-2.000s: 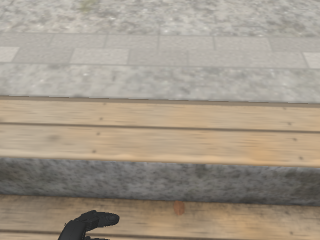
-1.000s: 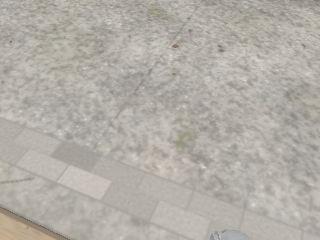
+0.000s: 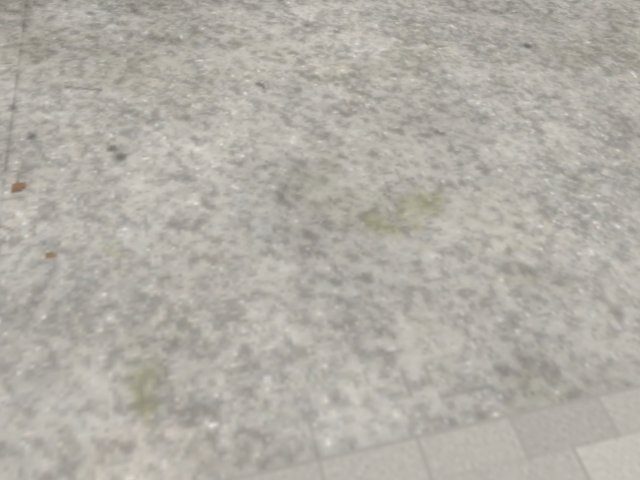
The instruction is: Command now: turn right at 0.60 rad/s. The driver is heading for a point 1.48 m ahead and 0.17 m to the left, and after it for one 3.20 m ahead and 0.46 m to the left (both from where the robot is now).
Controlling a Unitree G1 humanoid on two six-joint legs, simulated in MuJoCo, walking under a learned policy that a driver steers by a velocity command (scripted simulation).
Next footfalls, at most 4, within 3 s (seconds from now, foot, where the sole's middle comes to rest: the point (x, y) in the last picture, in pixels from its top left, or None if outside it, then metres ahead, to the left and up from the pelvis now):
0.12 right None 0.07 -0.13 -0.76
0.48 left None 0.11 0.13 -0.76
1.50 left None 0.40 0.07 -0.76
2.00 right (407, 380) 0.69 -0.21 -0.76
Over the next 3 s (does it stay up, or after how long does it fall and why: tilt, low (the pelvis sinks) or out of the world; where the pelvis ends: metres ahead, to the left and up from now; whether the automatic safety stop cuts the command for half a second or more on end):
stays up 1.08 -0.03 0.00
